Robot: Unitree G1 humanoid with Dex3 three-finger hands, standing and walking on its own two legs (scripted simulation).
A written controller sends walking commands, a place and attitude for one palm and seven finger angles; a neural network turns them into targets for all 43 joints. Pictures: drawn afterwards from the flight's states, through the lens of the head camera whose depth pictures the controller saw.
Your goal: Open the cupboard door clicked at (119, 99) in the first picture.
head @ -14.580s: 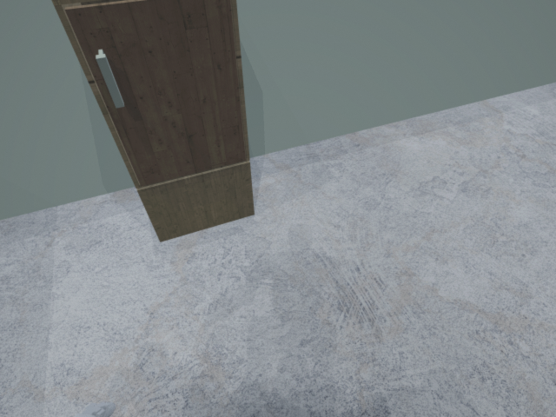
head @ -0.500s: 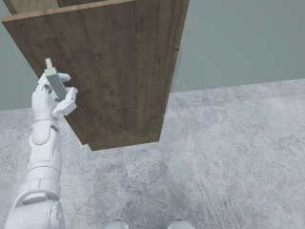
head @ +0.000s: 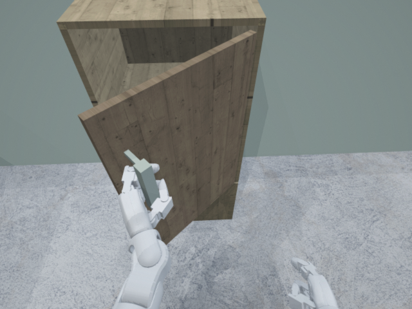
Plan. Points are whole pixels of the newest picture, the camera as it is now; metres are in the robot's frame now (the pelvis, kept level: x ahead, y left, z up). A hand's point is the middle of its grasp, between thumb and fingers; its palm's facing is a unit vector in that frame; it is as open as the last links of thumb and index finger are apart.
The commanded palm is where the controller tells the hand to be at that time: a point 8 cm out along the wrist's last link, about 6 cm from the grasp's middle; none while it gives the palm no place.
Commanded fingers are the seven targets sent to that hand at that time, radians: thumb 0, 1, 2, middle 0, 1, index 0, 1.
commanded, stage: open thumb and fingers to let go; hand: left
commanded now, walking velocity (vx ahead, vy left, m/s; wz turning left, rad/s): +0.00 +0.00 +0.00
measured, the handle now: (143, 181) +0.35 +0.14 +0.07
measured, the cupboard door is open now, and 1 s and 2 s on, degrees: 42 43 44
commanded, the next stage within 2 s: slide the hand sideways off the handle in 0.82 s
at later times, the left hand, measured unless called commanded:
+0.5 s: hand (164, 195) +0.32 +0.10 +0.06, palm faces +0.46 -0.89 -0.01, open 12.2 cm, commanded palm +0.27 +0.14 +0.06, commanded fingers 0.00 -0.50 0.30 -0.27 -1.00 -0.27 -1.00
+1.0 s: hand (164, 203) +0.30 +0.09 +0.06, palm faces +0.31 -0.95 -0.04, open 15.0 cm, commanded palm +0.27 +0.13 +0.06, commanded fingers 0.00 -0.50 0.30 -0.15 -0.30 -0.15 -0.30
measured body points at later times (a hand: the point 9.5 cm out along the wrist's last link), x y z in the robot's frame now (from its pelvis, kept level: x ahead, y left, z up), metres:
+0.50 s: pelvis -0.01 -0.01 +0.00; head +0.02 -0.03 +0.45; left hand +0.29 +0.14 +0.06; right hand +0.14 -0.24 -0.12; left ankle +0.00 +0.15 -0.69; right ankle -0.01 -0.10 -0.70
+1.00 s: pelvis -0.03 +0.02 -0.01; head +0.00 +0.01 +0.44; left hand +0.28 +0.14 +0.06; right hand +0.14 -0.19 -0.11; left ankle +0.00 +0.15 -0.70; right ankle -0.01 -0.09 -0.70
